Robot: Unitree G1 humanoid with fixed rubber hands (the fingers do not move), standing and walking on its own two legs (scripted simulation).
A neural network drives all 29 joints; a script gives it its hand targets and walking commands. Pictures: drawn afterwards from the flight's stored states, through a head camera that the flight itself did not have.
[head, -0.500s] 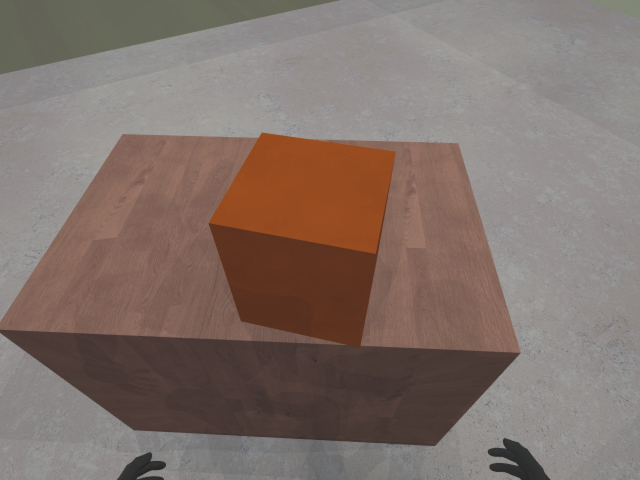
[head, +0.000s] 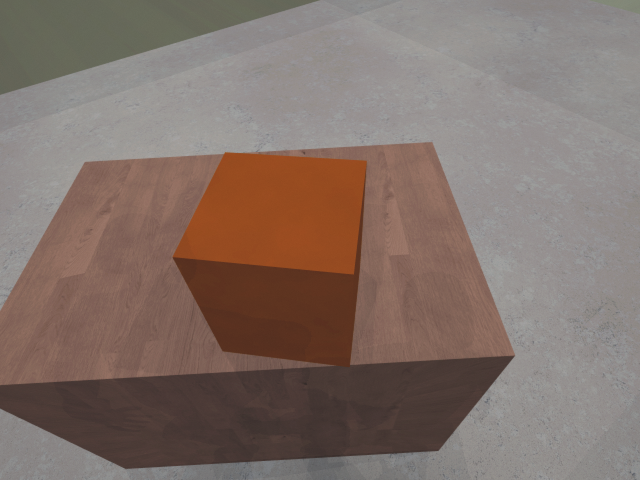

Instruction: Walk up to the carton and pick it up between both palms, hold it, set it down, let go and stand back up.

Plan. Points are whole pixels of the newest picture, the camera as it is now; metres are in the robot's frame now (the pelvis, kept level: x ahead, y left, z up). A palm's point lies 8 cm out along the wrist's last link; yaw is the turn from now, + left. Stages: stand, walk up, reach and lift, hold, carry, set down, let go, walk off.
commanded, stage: walk up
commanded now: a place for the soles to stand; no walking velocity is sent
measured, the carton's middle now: (289, 263) +0.42 +0.08 +0.01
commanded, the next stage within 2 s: none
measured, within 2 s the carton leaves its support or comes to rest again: neither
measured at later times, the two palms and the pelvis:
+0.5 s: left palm (102, 470) +0.15 +0.32 -0.10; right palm out of the picture +0.13 -0.21 -0.09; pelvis +0.03 +0.06 +0.00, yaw -2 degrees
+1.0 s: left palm out of the picture +0.11 +0.31 -0.10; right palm out of the picture +0.13 -0.23 -0.08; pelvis +0.02 +0.04 +0.01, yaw +3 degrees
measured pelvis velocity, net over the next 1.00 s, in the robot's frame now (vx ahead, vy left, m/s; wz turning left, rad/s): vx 0.02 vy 0.04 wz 0.06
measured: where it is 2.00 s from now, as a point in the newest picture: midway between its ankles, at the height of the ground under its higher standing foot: outside the picture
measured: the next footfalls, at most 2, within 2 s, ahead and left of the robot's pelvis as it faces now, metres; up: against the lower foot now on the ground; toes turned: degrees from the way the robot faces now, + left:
left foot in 0.20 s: +0.13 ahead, +0.16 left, +0.00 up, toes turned +1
right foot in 0.46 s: +0.06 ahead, -0.06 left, +0.00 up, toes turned -2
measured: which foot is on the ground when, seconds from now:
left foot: up 0.00-0.18, down 0.20-1.00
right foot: down 0.00-0.22, up 0.24-0.44, down 0.46-1.00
